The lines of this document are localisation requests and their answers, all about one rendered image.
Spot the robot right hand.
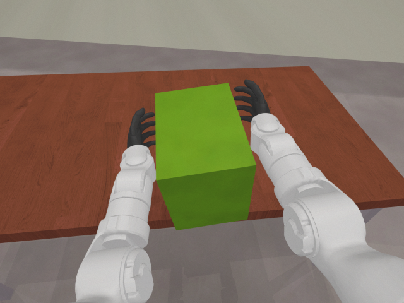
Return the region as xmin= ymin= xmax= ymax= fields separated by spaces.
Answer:
xmin=234 ymin=79 xmax=271 ymax=123

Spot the right robot upper arm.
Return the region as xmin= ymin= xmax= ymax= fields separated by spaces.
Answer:
xmin=283 ymin=191 xmax=404 ymax=303

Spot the robot right forearm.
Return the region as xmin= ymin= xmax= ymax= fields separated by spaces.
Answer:
xmin=251 ymin=113 xmax=366 ymax=235

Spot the robot left forearm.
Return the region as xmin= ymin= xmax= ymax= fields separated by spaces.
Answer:
xmin=75 ymin=145 xmax=156 ymax=292

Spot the carton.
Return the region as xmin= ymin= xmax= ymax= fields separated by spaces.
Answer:
xmin=155 ymin=83 xmax=256 ymax=230

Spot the table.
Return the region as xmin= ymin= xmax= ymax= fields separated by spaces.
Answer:
xmin=0 ymin=66 xmax=404 ymax=301

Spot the robot left hand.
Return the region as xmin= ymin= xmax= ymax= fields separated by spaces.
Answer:
xmin=127 ymin=108 xmax=156 ymax=148

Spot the left robot upper arm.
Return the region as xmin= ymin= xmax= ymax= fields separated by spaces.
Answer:
xmin=72 ymin=246 xmax=154 ymax=303

